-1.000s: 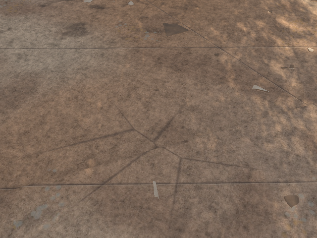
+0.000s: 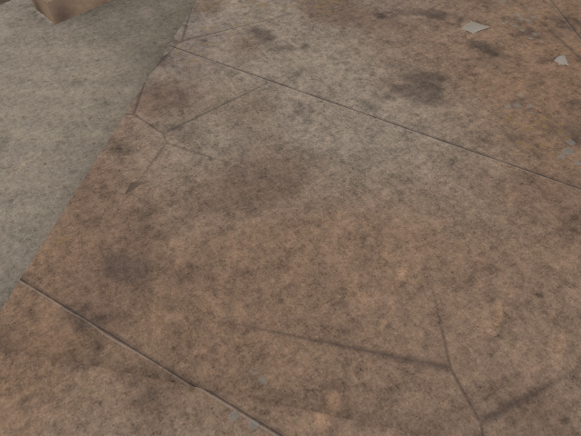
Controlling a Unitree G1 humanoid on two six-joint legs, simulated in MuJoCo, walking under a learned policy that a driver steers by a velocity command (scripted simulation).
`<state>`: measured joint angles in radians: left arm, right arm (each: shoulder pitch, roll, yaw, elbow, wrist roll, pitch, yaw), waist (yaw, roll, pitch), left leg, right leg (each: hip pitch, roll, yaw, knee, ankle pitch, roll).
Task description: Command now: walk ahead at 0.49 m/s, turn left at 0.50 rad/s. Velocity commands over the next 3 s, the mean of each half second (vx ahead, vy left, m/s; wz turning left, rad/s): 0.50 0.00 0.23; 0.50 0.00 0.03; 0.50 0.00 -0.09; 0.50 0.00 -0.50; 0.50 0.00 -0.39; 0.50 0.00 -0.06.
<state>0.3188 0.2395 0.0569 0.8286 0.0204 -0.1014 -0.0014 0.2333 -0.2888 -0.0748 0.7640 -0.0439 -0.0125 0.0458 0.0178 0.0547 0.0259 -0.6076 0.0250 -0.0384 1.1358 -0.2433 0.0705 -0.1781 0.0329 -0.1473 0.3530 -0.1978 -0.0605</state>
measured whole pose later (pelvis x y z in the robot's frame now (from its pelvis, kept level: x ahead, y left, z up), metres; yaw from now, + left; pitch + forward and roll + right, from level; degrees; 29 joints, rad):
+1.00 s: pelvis +0.56 +0.01 -0.04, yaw +5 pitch +0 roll +1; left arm 0.27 0.24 0.06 0.94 0.02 -0.08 -0.01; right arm 0.29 -0.25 -0.05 0.99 -0.03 -0.07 0.00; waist -0.01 0.03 0.07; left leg -0.40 0.00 -0.02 1.26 -0.36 0.07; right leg -0.27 0.05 -0.06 0.49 -0.22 -0.09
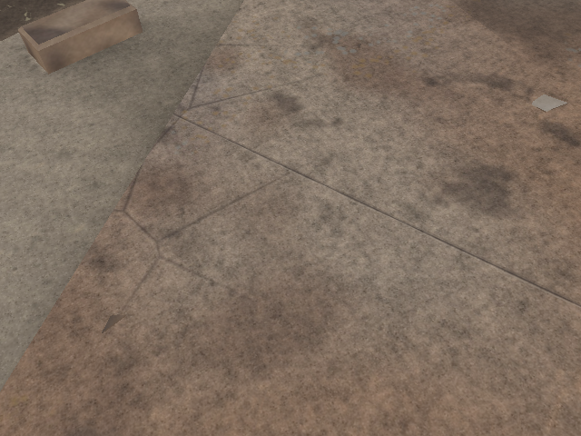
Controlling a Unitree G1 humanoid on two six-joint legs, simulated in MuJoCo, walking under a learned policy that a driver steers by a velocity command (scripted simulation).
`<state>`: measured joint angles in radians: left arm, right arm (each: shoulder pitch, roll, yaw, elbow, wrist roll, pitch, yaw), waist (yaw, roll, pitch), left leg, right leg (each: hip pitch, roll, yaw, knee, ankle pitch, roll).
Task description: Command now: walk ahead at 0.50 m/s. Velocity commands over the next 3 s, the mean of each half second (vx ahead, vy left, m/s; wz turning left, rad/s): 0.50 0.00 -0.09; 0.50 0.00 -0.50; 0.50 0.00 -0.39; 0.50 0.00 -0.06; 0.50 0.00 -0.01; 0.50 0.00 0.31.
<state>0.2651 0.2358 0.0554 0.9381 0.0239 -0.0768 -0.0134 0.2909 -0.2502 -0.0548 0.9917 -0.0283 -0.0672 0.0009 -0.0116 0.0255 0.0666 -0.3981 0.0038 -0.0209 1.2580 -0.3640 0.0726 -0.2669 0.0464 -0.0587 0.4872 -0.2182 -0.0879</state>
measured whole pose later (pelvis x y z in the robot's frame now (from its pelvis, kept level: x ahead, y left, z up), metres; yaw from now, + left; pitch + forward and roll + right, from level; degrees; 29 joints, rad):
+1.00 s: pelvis +0.51 -0.05 -0.02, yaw -22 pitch +0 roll +0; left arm 0.10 0.24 0.07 0.86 0.03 -0.02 -0.02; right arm 0.34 -0.21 -0.05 0.97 -0.01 -0.07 0.00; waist -0.02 0.01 0.08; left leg -0.24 0.09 0.11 1.17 -0.43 0.00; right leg -0.40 0.08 -0.10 0.61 -0.23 -0.15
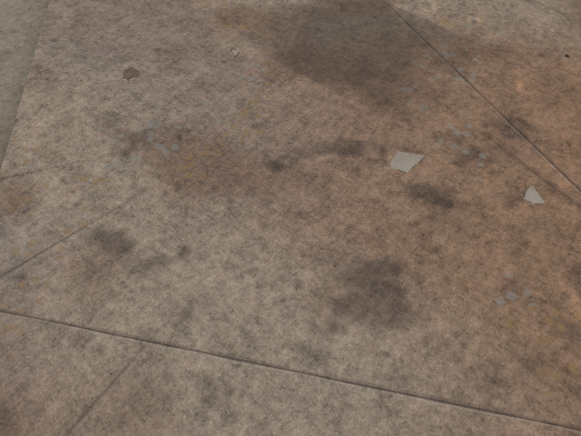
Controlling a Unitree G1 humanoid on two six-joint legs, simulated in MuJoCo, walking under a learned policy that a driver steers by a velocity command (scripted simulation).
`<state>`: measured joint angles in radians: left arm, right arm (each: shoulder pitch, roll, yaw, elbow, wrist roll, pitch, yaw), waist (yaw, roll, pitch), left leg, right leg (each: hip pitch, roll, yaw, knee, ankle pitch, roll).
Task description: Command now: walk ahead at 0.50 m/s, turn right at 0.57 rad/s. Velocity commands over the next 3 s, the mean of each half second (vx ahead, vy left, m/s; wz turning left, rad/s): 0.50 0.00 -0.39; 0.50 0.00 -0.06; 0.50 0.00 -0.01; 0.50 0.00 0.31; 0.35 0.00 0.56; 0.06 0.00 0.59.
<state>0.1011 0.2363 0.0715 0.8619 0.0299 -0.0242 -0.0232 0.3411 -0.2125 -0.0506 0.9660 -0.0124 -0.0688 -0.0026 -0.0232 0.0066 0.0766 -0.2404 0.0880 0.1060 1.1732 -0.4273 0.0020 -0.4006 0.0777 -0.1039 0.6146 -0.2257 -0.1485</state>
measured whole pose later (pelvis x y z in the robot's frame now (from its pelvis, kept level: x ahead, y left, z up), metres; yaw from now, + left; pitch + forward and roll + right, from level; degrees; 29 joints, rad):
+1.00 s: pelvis +0.54 -0.05 +0.01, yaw -12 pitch +1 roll +2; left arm 0.01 0.22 0.01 0.81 0.03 -0.06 -0.03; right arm 0.46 -0.21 -0.04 1.01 -0.02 -0.08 0.00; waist -0.07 -0.02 0.04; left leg 0.09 -0.05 0.05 0.28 -0.38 0.03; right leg -0.46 -0.02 -0.07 0.51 -0.12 -0.08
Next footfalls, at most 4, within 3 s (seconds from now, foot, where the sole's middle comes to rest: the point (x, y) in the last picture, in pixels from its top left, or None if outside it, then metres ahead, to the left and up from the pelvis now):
0.48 left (270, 434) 0.45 0.08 -0.76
1.00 right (372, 334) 0.68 -0.17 -0.76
1.58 left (317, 226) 1.01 -0.05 -0.76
2.12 right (378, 154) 1.29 -0.26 -0.76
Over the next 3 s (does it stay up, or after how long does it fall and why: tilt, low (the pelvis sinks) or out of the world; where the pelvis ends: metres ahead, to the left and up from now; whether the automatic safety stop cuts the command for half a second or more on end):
stays up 1.31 -0.13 0.02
